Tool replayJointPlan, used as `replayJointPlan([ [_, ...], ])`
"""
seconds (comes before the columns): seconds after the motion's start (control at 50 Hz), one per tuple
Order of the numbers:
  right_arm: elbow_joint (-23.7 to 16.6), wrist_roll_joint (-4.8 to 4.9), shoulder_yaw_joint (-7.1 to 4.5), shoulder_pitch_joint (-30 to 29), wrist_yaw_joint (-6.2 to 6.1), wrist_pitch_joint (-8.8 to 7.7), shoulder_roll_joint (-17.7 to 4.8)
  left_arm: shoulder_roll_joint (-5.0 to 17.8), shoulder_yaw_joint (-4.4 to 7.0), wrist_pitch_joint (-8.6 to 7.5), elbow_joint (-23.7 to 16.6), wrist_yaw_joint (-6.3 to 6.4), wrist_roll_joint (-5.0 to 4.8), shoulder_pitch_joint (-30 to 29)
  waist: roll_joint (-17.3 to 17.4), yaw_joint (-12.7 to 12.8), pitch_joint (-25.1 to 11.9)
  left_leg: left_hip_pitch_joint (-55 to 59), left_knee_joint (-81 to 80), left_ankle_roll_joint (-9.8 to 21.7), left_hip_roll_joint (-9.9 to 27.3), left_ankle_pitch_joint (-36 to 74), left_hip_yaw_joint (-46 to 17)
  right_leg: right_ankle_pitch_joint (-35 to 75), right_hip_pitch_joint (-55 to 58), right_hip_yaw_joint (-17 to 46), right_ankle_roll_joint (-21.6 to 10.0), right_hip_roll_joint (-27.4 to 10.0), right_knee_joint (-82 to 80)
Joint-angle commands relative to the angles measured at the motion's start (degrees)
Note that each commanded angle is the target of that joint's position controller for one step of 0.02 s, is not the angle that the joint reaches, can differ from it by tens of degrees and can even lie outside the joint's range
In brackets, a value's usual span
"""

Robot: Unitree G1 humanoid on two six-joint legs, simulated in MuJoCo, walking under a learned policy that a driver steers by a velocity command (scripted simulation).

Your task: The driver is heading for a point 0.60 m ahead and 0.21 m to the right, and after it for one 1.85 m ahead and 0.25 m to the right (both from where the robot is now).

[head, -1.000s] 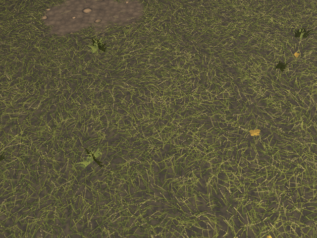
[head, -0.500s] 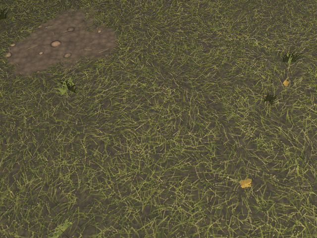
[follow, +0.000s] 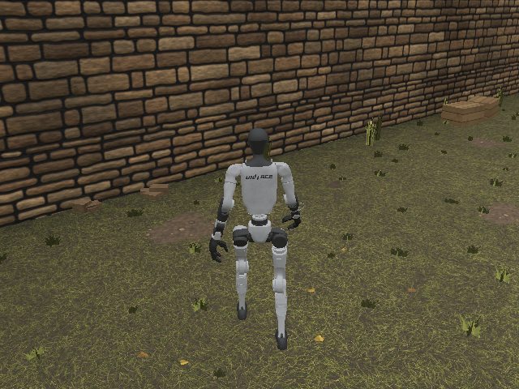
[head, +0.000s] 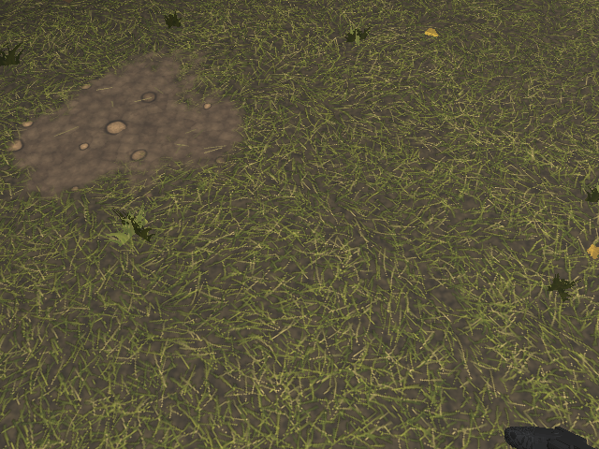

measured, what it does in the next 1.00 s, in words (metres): walks ahead, turning right: right foot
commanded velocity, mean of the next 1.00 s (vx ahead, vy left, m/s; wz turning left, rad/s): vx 0.50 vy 0.00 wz -0.43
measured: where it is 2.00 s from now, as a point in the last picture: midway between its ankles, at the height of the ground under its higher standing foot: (423, 226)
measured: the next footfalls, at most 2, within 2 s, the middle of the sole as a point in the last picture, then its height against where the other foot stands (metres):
right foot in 0.54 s outside the picture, level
left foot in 1.08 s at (381, 320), level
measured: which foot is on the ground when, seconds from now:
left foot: down 0.00-0.54, up 0.56-1.00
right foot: up 0.00-0.52, down 0.54-1.00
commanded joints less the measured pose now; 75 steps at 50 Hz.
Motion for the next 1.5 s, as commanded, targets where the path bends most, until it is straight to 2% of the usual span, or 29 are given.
replayJointPlan([
  [0.02, 3.77, -1.13, -5.07, 25.56, -0.66, 0.0, -17.96, -1.81, -1.32, -1.73, -5.76, -0.14, -0.48, 4.87, 19.64, -8.46, -24.43, 53.08, -8.19, 13.56, 23.88, -12.02, -39.95, -7.5, -37.77, 3.4, -1.49, 3.67, 43.39],
  [0.04, 2.76, -0.67, -3.49, 23.03, -0.68, -0.04, -11.74, 5.34, 0.26, -2.35, -5.15, -0.05, -1.87, 1.27, 12.58, -9.91, -19.48, 48.45, -11.25, 11.15, 21.55, -17.93, -38.86, -6.73, -42.78, 8.8, -1.92, 0.17, 49.83],
  [0.06, 1.98, -0.34, -2.63, 18.62, -0.91, -0.13, -8.73, 7.7, 1.03, -2.53, -6.7, 0.04, -2.41, -3.66, 9.15, -9.42, -11.73, 40.7, -12.05, 8.36, 20.12, -16.75, -29.28, -1.24, -45.47, 7.36, -2.6, -2.4, 50.26],
  [0.08, 1.51, -0.57, -2.15, 14.59, -0.86, -0.24, -7.49, 7.08, 1.14, -2.31, -6.98, 0.41, -2.07, -5.7, 4.34, -7.51, -7.7, 32.3, -13.82, 7.13, 18.26, -12.0, -23.04, 3.99, -42.81, 6.38, -2.55, -5.18, 48.51],
  [0.14, 2.28, -1.57, -1.76, 10.7, -0.91, -0.5, -5.16, 3.89, 1.74, -0.33, -7.31, 0.27, -1.5, -4.84, 6.18, -3.66, -2.96, 20.26, -19.15, 6.2, 14.44, -5.51, -10.87, 10.23, -36.0, 6.28, -2.63, -8.69, 43.44],
  [0.22, 3.46, -1.58, -2.65, 12.05, -1.97, -0.78, -7.65, 3.13, 1.95, 1.36, -10.02, 0.12, -0.94, -8.95, 3.24, -3.16, 0.37, 19.22, -22.1, 7.34, 14.55, 1.13, -2.74, 17.24, -41.21, 6.55, -1.63, -9.39, 37.99],
  [0.32, 3.62, -1.39, -3.09, 14.05, -2.97, 0.05, -9.52, 2.41, 1.28, 0.8, -13.02, -1.52, -0.52, -17.02, 2.02, -5.28, 2.44, 22.38, -22.66, 5.97, 13.14, 5.05, 5.95, 28.78, -41.78, 2.74, -1.14, -8.13, 22.89],
  [0.42, 4.5, -0.23, -3.76, 18.92, -3.16, 1.8, -11.4, 2.08, 0.43, 0.84, -17.62, -3.45, -0.58, -25.61, 1.68, -8.1, 5.15, 31.58, -19.37, 5.18, 15.72, 9.57, 9.83, 25.16, -43.72, -2.02, -2.81, -6.56, 14.3],
  [0.48, 3.73, 0.51, -4.39, 17.52, -3.29, 2.97, -13.59, 4.46, 1.44, 1.14, -19.12, -4.19, -0.7, -23.61, 4.37, -5.04, 1.98, 34.84, -10.57, 3.47, 16.37, 32.02, 12.31, 17.08, -36.18, -6.25, -5.62, -2.25, 12.8],
  [0.52, 2.91, 1.08, -4.53, 15.34, -3.41, 3.84, -14.65, 8.77, 3.93, 1.24, -16.56, -3.92, -1.06, -10.9, 4.69, 2.69, -5.13, 31.62, 7.64, 1.35, 14.22, 42.87, 14.36, 17.36, -18.48, -8.6, -8.97, 3.03, 8.68],
  [0.54, 2.1, 0.38, -4.03, 15.58, -3.5, 3.6, -13.51, 13.51, 6.2, 1.63, -14.01, -2.76, -1.0, -1.26, 0.6, 6.75, -10.32, 19.23, 24.06, -1.52, 11.98, 29.57, 14.45, 18.89, -0.9, -1.5, -11.71, 0.93, 6.37],
  [0.56, -1.2, -2.06, -1.28, 20.32, -2.7, 2.09, -4.02, 20.35, 7.22, 1.41, -13.67, -2.17, -1.38, -1.78, -15.57, -0.26, -13.6, -7.68, 45.01, -5.14, 0.73, -25.02, 10.9, 13.07, 17.96, 29.67, -21.41, -14.14, 2.42],
  [0.58, -2.56, 0.27, -1.25, 15.99, -1.86, -0.75, -6.82, 17.02, 5.76, 0.44, -15.73, -2.49, -0.34, 0.43, -9.87, 2.3, -22.36, -15.03, 52.7, -4.42, -2.72, -32.02, -3.98, 6.31, 22.63, 48.34, -25.21, -19.63, -7.59],
  [0.6, -4.32, 2.52, -2.02, 9.53, -1.39, -2.13, -9.61, 13.11, 4.6, -0.38, -15.22, -2.77, 0.26, -1.12, -6.13, 3.57, -15.03, -20.52, 52.34, -2.7, 0.02, -26.64, -5.56, 11.25, 19.17, 40.8, -21.63, -18.29, -9.11],
  [0.64, -3.27, 0.52, -2.17, 9.43, -2.01, -2.66, -9.49, 8.94, 3.31, -1.01, -16.7, -2.63, -0.22, -9.35, -0.59, -1.45, -7.01, -14.84, 42.64, -1.77, 4.63, -18.47, -5.69, 21.79, 2.43, 26.72, -17.8, -13.41, -8.68],
  [0.66, -2.89, -0.06, -2.75, 10.93, -2.07, -1.9, -10.35, 7.5, 2.7, -1.13, -17.81, -2.39, 0.33, -12.15, -1.47, -3.64, -6.04, -10.1, 39.31, -2.09, 6.01, -16.49, -6.18, 26.26, -3.65, 23.14, -17.03, -11.92, -9.68],
  [0.76, -5.32, -1.54, -2.33, 6.46, -2.32, 0.76, -7.51, 10.52, 3.23, -1.44, -17.79, -0.63, -0.12, -9.76, -1.43, -4.18, -2.45, -7.74, 23.91, -6.03, 4.66, -7.13, -4.2, 32.43, -13.19, 16.39, -16.4, -8.53, -12.84],
  [0.84, -5.82, -0.82, -1.01, 1.01, -1.11, 0.45, -5.31, 8.8, 2.46, -1.41, -16.17, -0.12, 0.1, -6.98, -4.81, -0.72, -1.03, -3.74, 7.49, -5.5, 3.02, 10.25, -1.97, 28.31, -13.68, 9.39, -12.4, -5.84, -13.42],
  [0.96, -8.8, 0.3, -0.65, -5.4, 0.69, -0.21, -7.26, 10.06, 2.51, -1.32, -12.67, -0.25, 0.45, -2.2, -4.48, 2.07, 2.69, -11.96, 1.71, -0.92, 2.53, 6.07, -1.67, 30.66, 0.59, 10.4, -11.48, -12.54, -11.03],
  [1.02, -8.65, 0.51, -0.93, -1.77, 1.81, -0.37, -8.3, 11.18, 2.72, -0.55, -12.55, 0.29, 0.54, -3.94, -5.51, -0.57, 0.49, -7.37, 0.76, 1.92, 0.11, -1.17, 0.23, 47.35, 4.75, 7.35, -9.43, -13.31, -5.98],
  [1.06, -5.56, 0.23, -2.74, 9.86, 1.53, 0.01, -11.4, 11.6, 2.55, 0.07, -13.31, 0.63, 0.71, -6.4, -4.99, -6.89, -7.19, 9.72, -0.3, 4.58, -4.42, -0.3, 3.34, 65.63, 2.69, 2.7, -7.13, -9.98, 7.8],
  [1.08, -4.0, -0.12, -3.74, 18.83, 1.11, 0.34, -14.19, 10.71, 1.93, 0.02, -14.5, 0.97, 1.26, -6.81, -1.56, -10.59, -13.12, 25.21, 0.9, 7.6, 1.4, 2.63, -5.44, 56.14, -7.31, 0.76, -5.03, -8.0, 22.01],
  [1.1, -3.62, -0.2, -5.02, 24.04, 1.02, 0.57, -19.32, 5.38, 0.31, -1.29, -15.83, 0.24, 1.74, -0.17, 12.28, -7.76, -20.21, 46.39, -1.94, 18.08, 14.85, -4.25, -33.02, 21.24, -30.64, -0.74, 0.15, 2.24, 45.12],
  [1.12, -2.75, 0.86, -3.94, 25.54, 1.16, 0.93, -15.13, 6.49, -0.06, -2.81, -15.7, -0.43, 1.06, -2.2, 12.88, -9.37, -21.97, 51.89, -10.99, 19.23, 17.15, -14.76, -47.11, -4.12, -41.79, 6.12, 0.23, 4.65, 51.42],
  [1.14, -3.84, 0.88, -3.26, 21.78, 0.8, 1.17, -12.75, 9.57, 0.56, -3.96, -17.54, -1.1, -0.85, -7.8, 8.76, -9.9, -13.36, 46.12, -12.28, 16.26, 15.93, -19.39, -40.89, -0.91, -47.46, 7.92, -0.78, 1.02, 53.14],
  [1.18, -5.99, -0.01, -2.45, 15.52, 0.43, 1.58, -10.57, 9.49, 0.6, -4.77, -19.04, -0.91, 0.32, -13.5, -0.47, -6.97, -4.07, 29.16, -14.39, 13.74, 11.95, -11.64, -30.09, 6.09, -44.6, 6.05, -1.12, -3.1, 44.86],
  [1.26, -7.51, -0.2, -2.26, 14.04, -0.54, 1.64, -10.62, 7.79, 0.85, -3.05, -19.76, -0.08, 1.76, -11.31, 3.06, -2.97, -2.73, 17.42, -17.23, 13.67, 7.65, 3.02, -21.77, 9.64, -37.14, 4.42, 1.52, -5.06, 33.6],
  [1.36, -6.98, 0.78, -3.1, 18.36, -2.08, 2.43, -12.62, 5.08, -0.17, -2.93, -22.81, -0.03, 1.6, -21.0, 3.55, -6.19, -1.57, 13.18, -16.32, 10.05, 3.14, 5.02, -15.66, 27.59, -33.65, 3.15, 3.92, -2.1, 13.98],
  [1.5, -6.59, 0.96, -3.24, 23.1, -2.95, 4.35, -12.2, 7.59, 0.6, -4.63, -25.08, -1.77, 0.17, -27.12, 6.01, -7.42, -1.6, 21.7, -7.89, 7.83, 5.88, 0.42, -24.89, 24.99, -28.51, 4.81, 2.2, 1.22, 1.27],
])
Keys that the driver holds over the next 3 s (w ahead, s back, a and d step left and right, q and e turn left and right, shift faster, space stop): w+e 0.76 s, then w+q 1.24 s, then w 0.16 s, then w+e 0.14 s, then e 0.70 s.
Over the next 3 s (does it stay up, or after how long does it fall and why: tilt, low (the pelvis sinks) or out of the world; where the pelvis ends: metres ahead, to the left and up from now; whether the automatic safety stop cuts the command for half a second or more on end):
stays up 1.47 -0.17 0.01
